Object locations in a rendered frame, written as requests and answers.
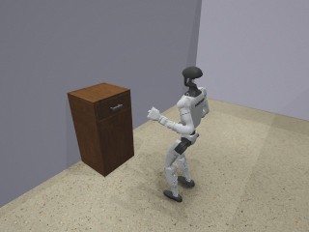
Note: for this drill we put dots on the right robot upper arm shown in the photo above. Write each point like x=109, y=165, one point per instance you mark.
x=206, y=108

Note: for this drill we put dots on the left robot upper arm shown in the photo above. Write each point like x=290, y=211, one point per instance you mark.
x=183, y=106

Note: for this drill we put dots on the cabinet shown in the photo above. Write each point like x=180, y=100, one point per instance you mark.
x=107, y=144

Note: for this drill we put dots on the robot head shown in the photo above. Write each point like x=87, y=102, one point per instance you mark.
x=192, y=73

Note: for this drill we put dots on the drawer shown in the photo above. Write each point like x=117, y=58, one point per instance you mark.
x=104, y=109

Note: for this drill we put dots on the robot left forearm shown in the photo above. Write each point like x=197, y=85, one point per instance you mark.
x=178, y=128

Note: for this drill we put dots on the handle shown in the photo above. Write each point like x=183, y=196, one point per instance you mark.
x=117, y=107

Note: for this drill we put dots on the robot left hand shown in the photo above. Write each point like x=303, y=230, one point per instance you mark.
x=154, y=114

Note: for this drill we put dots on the left robot thigh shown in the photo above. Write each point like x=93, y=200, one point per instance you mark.
x=176, y=149

